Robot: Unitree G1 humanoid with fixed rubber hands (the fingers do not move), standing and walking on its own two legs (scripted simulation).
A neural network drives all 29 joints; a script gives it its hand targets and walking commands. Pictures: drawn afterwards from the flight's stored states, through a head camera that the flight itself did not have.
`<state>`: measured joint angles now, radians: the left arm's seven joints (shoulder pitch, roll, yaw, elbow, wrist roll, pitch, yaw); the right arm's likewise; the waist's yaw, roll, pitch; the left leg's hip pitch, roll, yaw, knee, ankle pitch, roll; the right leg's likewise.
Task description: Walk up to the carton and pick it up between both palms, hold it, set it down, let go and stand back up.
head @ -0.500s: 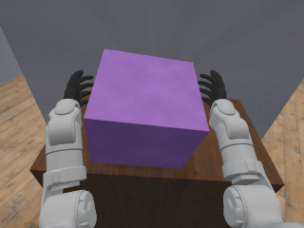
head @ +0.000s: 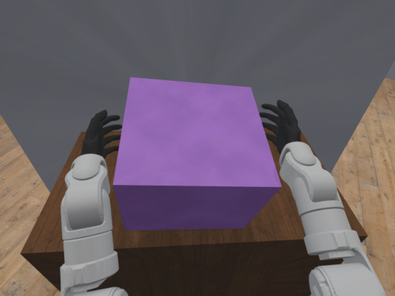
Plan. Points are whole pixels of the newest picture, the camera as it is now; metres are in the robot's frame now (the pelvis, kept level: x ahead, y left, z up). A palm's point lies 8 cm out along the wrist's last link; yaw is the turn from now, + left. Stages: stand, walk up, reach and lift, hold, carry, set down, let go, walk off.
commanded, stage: hold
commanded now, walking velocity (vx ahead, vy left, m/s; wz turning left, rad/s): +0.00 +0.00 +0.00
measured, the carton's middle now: (189, 156) +0.38 +0.00 +0.11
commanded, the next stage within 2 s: set down in 0.18 s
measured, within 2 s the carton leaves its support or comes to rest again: neither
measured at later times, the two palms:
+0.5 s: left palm (75, 144) +0.32 +0.20 +0.21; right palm (274, 134) +0.34 -0.16 +0.20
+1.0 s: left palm (109, 163) +0.36 +0.17 +0.12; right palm (270, 134) +0.39 -0.18 +0.15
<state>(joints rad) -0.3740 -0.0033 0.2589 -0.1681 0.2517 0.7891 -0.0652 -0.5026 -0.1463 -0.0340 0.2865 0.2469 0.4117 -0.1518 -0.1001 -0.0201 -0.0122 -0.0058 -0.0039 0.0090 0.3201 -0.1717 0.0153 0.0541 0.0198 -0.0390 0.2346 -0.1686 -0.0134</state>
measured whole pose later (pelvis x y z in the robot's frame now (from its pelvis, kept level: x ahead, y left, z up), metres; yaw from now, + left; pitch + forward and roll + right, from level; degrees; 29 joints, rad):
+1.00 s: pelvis +0.02 -0.03 +0.00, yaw +2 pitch -4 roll +0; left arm -0.42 -0.02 0.31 0.23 0.32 0.43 0.00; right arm -0.57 -0.06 -0.09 0.61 0.08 -0.04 -0.11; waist -0.06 -0.04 0.01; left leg 0.00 0.02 0.00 0.25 -0.17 -0.02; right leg 0.04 0.02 -0.10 0.25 -0.21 -0.04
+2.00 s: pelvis +0.02 -0.02 +0.00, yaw +3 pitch +4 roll +0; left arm -0.60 -0.05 0.39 0.63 0.28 0.15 0.09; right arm -0.78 -0.08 -0.40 1.03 -0.17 -0.21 0.01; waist 0.04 -0.01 -0.05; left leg -0.20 0.02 0.02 0.30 -0.17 -0.01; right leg -0.16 0.01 -0.10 0.29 -0.20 -0.03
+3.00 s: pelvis +0.00 -0.02 +0.00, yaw -2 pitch +13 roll +0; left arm -0.77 -0.07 0.48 0.78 0.27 0.10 0.11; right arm -0.93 -0.19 -0.52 1.20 -0.21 -0.18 0.10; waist 0.12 -0.02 -0.13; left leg -0.39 0.03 0.11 0.30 -0.14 0.00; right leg -0.39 0.02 -0.06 0.32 -0.16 -0.04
